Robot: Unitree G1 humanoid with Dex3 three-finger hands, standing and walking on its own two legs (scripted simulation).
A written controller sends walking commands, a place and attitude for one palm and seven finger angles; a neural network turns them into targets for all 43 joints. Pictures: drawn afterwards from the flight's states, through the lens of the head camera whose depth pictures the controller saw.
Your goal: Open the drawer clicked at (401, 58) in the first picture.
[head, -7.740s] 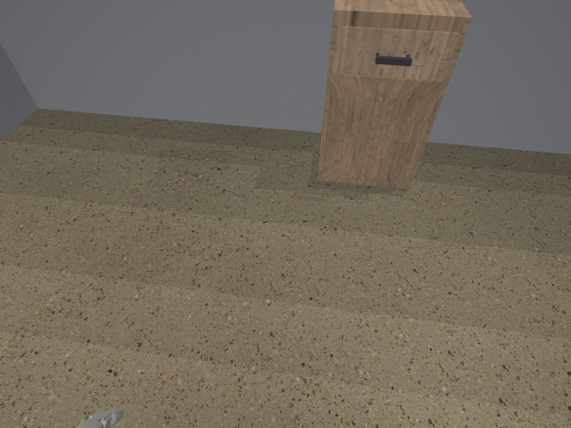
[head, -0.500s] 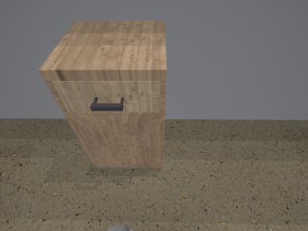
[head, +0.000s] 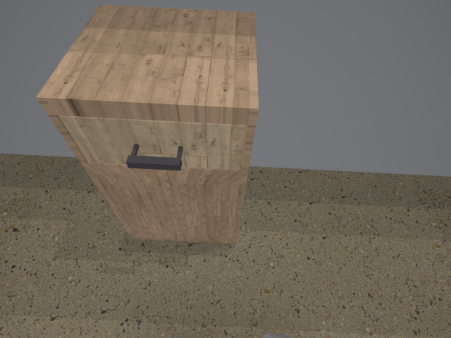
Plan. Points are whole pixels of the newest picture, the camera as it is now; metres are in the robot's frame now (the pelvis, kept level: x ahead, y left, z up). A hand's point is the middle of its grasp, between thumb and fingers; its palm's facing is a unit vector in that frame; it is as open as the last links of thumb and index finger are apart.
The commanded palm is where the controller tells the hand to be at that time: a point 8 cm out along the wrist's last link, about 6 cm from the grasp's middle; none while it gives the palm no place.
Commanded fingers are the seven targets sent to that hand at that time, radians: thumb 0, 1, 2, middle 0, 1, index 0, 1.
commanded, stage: come to a stop and stand still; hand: left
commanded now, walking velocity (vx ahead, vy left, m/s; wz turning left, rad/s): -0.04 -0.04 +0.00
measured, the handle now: (156, 156) +0.52 +0.22 -0.09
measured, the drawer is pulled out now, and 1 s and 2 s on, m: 0.00 0.00 0.00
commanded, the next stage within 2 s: look again from close up in 1.24 s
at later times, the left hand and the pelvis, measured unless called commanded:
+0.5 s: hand out of the picture +0.01 +0.11 -0.14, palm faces +0.11 -0.95 -0.30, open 7.3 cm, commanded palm none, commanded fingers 0.00 0.90 0.90 -0.20 -0.30 -0.20 -0.30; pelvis -0.03 -0.09 +0.01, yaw +2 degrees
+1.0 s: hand out of the picture -0.06 +0.16 -0.18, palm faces +0.09 -0.98 -0.17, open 7.4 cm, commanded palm none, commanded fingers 0.00 0.90 0.90 -0.20 -0.30 -0.20 -0.30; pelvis -0.04 -0.01 +0.00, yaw +2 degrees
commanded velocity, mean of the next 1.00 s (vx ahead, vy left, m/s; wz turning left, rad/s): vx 0.03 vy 0.10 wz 0.00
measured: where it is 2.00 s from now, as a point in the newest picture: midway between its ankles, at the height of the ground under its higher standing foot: outside the picture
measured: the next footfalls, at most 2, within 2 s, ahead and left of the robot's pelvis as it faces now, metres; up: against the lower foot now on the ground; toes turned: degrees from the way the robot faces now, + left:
right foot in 0.16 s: +0.04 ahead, -0.11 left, +0.00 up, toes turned -2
left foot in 0.76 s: -0.03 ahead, +0.11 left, +0.00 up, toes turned +4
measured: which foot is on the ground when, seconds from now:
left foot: down 0.00-0.16, up 0.18-0.74, down 0.76-1.00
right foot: up 0.00-0.14, down 0.16-1.00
